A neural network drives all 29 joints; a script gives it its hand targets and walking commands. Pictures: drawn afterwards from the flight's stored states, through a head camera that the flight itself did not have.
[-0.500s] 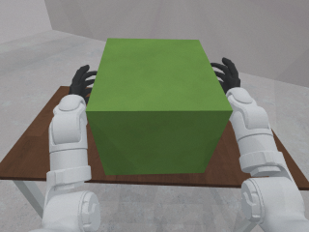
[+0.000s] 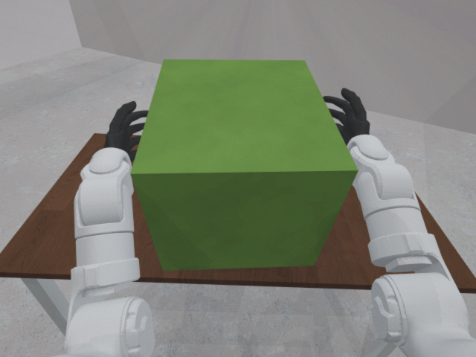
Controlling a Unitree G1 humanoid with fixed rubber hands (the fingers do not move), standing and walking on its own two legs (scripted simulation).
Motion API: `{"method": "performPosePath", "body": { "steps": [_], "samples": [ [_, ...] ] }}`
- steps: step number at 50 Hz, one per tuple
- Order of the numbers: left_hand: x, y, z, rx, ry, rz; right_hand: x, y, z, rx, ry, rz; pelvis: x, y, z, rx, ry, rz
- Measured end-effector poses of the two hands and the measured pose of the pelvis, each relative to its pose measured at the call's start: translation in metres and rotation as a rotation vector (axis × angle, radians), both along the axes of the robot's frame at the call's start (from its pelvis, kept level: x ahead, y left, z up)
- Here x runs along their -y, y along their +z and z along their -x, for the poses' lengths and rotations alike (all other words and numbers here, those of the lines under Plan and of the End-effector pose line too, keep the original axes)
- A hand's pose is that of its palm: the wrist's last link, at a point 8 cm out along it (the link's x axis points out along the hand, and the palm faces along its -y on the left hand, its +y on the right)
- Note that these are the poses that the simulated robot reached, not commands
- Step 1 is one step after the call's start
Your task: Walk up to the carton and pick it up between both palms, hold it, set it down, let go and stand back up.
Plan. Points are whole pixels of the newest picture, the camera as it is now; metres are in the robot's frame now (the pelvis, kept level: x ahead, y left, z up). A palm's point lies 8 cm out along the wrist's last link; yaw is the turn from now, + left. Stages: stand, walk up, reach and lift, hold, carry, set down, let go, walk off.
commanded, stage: hold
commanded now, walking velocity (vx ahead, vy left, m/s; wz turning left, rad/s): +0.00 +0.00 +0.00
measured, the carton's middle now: (237, 160) +0.42 +0.00 +0.16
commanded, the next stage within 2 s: none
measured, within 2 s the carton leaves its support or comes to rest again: neither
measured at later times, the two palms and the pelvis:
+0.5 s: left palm (121, 150) +0.36 +0.18 +0.22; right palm (354, 136) +0.37 -0.19 +0.25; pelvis +0.00 +0.00 +0.00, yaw +0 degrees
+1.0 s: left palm (119, 154) +0.35 +0.18 +0.22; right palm (352, 139) +0.36 -0.18 +0.24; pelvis +0.00 +0.00 +0.00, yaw +0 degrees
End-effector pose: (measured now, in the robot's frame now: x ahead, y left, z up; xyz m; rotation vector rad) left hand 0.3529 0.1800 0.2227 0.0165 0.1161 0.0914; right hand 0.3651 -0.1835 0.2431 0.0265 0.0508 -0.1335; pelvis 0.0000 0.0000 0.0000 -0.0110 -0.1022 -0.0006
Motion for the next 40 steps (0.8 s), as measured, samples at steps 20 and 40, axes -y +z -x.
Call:
{"method": "performPosePath", "body": {
  "steps": [20, 40],
  "samples": [
    [0.0008, -0.0012, -0.0013, -0.007, -0.004, 0.011, 0.0006, 0.0026, 0.0005, -0.005, -0.005, 0.007, 0.0003, 0.0000, 0.0022, -0.008, -0.005, -0.002],
    [0.0029, -0.0055, -0.0014, -0.013, -0.003, 0.008, 0.0028, -0.0036, 0.0000, -0.010, -0.005, 0.007, 0.0013, -0.0001, -0.0005, 0.004, -0.003, 0.000]
  ]
}}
